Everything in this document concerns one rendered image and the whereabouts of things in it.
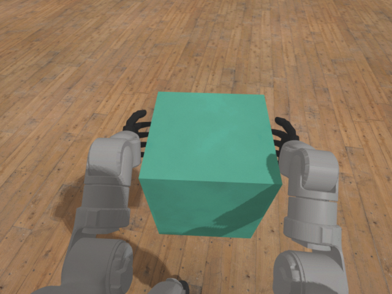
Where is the robot left thigh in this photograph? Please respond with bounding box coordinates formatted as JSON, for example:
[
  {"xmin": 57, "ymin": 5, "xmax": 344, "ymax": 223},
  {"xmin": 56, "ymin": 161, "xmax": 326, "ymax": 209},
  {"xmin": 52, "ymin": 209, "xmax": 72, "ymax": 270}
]
[{"xmin": 148, "ymin": 281, "xmax": 186, "ymax": 294}]

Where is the left robot hand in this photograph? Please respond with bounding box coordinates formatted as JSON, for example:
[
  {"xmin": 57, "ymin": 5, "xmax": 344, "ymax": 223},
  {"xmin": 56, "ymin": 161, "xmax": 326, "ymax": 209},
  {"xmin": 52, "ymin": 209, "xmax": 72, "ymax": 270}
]
[{"xmin": 122, "ymin": 110, "xmax": 151, "ymax": 157}]

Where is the right robot forearm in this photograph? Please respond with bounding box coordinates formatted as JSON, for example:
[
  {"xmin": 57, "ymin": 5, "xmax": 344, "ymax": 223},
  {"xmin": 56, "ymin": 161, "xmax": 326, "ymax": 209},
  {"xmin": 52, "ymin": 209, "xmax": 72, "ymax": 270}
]
[{"xmin": 279, "ymin": 140, "xmax": 349, "ymax": 294}]

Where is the left robot upper arm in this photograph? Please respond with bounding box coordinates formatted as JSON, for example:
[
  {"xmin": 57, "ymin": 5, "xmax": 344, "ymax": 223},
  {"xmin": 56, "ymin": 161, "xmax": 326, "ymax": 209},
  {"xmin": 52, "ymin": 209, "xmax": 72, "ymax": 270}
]
[{"xmin": 31, "ymin": 238, "xmax": 133, "ymax": 294}]

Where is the right robot upper arm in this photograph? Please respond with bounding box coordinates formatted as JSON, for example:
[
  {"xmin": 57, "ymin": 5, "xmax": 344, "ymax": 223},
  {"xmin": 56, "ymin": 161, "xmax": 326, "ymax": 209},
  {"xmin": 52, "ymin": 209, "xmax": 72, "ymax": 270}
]
[{"xmin": 273, "ymin": 250, "xmax": 348, "ymax": 294}]

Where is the carton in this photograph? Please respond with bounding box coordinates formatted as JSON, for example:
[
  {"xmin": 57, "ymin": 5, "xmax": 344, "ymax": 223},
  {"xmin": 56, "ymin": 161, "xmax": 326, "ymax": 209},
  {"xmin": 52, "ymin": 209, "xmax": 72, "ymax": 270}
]
[{"xmin": 138, "ymin": 92, "xmax": 282, "ymax": 238}]

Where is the right robot hand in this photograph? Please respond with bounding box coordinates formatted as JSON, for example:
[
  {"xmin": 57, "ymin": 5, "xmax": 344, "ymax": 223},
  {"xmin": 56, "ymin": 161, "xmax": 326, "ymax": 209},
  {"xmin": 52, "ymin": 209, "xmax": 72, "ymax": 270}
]
[{"xmin": 271, "ymin": 117, "xmax": 300, "ymax": 164}]

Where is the left robot shin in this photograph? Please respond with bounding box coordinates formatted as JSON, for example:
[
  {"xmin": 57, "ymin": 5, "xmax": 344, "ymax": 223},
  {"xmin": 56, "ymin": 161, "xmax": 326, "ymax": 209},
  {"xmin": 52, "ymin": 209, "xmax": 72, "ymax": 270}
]
[{"xmin": 166, "ymin": 278, "xmax": 182, "ymax": 287}]

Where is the left robot forearm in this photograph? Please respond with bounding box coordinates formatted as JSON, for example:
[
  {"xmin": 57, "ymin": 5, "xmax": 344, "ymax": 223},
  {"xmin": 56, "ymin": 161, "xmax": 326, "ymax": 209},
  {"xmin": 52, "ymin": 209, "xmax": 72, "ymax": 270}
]
[{"xmin": 61, "ymin": 130, "xmax": 141, "ymax": 282}]

